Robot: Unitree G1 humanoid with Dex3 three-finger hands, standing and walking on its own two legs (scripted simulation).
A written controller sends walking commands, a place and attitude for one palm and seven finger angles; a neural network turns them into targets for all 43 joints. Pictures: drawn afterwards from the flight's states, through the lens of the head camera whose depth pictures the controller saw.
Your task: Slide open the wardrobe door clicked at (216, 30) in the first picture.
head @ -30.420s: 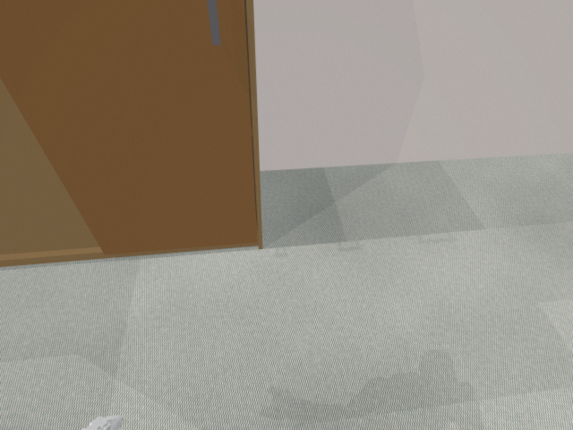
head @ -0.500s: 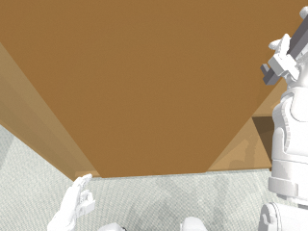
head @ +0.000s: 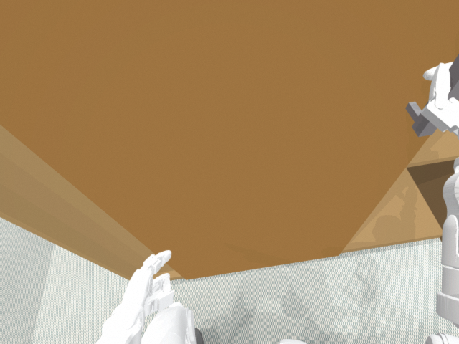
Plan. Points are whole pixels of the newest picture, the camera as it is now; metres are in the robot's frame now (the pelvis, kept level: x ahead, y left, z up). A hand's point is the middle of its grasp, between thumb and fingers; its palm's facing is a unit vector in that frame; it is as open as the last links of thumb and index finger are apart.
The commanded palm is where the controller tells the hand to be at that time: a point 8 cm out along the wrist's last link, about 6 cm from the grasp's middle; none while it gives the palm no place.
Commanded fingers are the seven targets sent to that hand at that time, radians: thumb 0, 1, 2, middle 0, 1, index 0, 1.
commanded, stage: stop walking and hold the door there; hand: right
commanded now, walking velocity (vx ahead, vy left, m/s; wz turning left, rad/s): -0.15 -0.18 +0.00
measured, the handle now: (450, 67) +0.38 -0.33 +0.21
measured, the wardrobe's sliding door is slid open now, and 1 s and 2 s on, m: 0.45 0.45 0.45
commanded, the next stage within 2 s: none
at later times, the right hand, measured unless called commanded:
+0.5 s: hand (437, 98) +0.35 -0.30 +0.20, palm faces +0.54 +0.82 -0.18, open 7.3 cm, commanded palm +0.30 -0.33 +0.16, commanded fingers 0.00 -0.90 -0.90 0.45 1.40 0.45 1.40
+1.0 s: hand (437, 102) +0.34 -0.30 +0.20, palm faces +0.43 +0.89 -0.15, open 7.2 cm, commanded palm +0.30 -0.31 +0.16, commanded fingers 0.00 -0.90 -0.90 0.45 1.40 0.45 1.40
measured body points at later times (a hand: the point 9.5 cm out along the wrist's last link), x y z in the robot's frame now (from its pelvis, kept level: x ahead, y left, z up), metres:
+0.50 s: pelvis -0.01 +0.00 -0.03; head -0.01 +0.00 +0.42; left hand +0.09 +0.32 -0.11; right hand +0.32 -0.34 +0.21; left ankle +0.09 +0.15 -0.76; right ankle -0.01 -0.11 -0.76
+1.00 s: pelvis -0.08 -0.04 -0.02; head -0.07 -0.04 +0.43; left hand +0.05 +0.20 -0.12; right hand +0.31 -0.34 +0.21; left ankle -0.09 +0.10 -0.76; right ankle -0.01 -0.11 -0.76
